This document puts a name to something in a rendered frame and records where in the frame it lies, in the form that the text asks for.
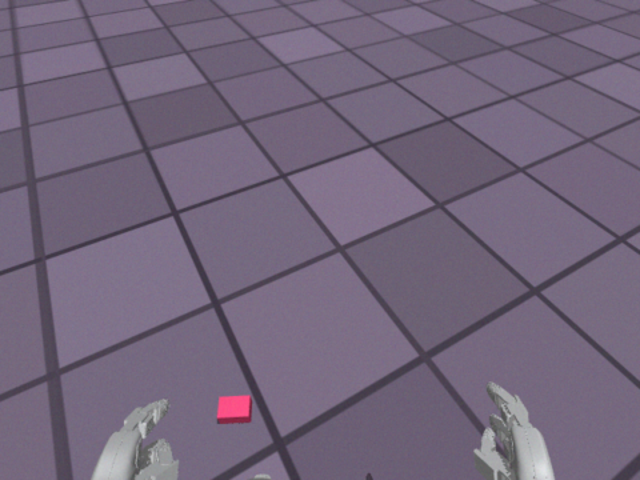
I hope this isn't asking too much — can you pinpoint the small box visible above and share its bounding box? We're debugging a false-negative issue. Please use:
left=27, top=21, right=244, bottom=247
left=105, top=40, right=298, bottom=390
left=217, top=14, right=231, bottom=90
left=217, top=395, right=252, bottom=424

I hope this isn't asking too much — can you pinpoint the left robot hand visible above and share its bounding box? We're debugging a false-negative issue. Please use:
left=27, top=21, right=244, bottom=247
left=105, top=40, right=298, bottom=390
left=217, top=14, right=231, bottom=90
left=91, top=399, right=179, bottom=480

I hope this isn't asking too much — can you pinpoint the right robot hand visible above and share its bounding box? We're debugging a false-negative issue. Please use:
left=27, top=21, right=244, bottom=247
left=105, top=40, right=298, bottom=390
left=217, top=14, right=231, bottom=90
left=474, top=382, right=555, bottom=480

